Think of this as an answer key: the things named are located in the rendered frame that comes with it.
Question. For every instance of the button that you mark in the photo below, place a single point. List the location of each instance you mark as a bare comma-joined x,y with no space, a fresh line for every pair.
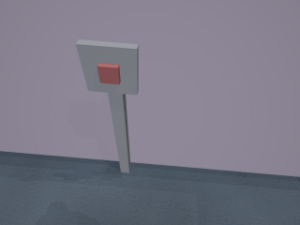
108,73

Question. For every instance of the panel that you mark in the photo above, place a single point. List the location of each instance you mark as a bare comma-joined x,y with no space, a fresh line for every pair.
126,55

